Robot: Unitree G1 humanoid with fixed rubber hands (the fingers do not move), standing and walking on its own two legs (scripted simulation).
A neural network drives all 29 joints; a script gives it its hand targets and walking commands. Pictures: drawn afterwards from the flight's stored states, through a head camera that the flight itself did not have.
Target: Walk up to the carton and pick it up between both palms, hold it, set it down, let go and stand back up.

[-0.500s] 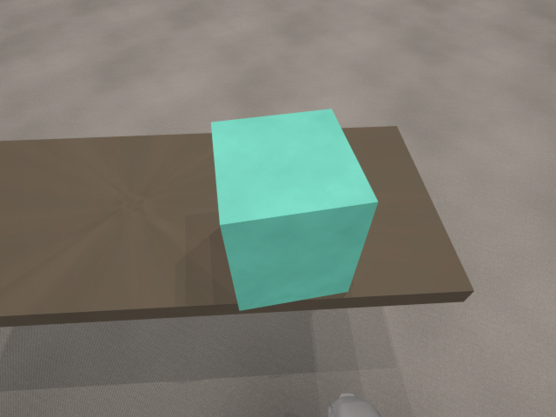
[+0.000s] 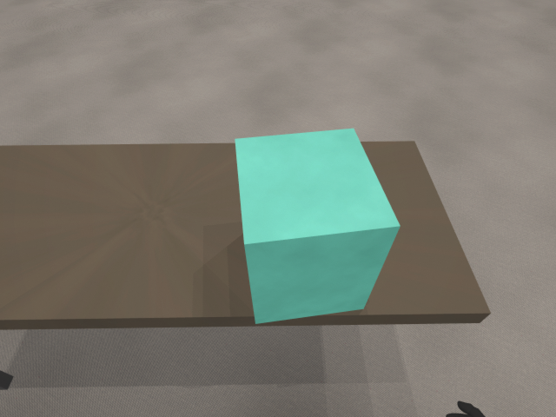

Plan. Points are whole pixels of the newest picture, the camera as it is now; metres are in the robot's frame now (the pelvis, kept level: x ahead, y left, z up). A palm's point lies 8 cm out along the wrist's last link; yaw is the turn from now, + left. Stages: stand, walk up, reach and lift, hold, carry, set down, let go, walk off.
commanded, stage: walk up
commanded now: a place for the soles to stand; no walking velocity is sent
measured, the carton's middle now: (303, 229) +0.42 -0.02 +0.00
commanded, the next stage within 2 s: none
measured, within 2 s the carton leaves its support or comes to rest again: neither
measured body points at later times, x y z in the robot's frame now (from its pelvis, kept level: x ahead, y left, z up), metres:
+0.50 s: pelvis +0.04 +0.00 +0.01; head +0.05 +0.00 +0.46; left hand +0.11 +0.29 -0.12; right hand +0.10 -0.31 -0.12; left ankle -0.01 +0.11 -0.72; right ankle +0.04 -0.13 -0.72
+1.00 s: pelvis +0.05 +0.02 +0.00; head +0.07 +0.03 +0.45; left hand +0.15 +0.32 -0.14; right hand +0.13 -0.29 -0.12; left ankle +0.04 +0.12 -0.72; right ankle +0.04 -0.13 -0.72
